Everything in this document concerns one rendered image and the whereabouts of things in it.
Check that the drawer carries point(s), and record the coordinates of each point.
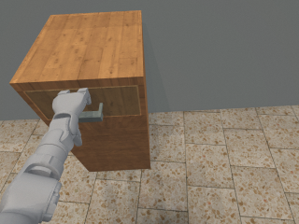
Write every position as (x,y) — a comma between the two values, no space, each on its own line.
(117,100)

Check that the robot left forearm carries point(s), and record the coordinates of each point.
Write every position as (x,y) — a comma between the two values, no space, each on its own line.
(51,153)

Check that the left robot upper arm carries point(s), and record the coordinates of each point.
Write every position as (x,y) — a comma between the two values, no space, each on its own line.
(32,200)

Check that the cabinet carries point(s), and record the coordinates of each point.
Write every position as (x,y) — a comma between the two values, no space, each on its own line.
(92,50)

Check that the left robot hand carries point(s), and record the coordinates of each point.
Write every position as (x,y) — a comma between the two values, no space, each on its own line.
(74,102)

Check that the handle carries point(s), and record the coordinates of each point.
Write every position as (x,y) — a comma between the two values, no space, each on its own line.
(91,116)

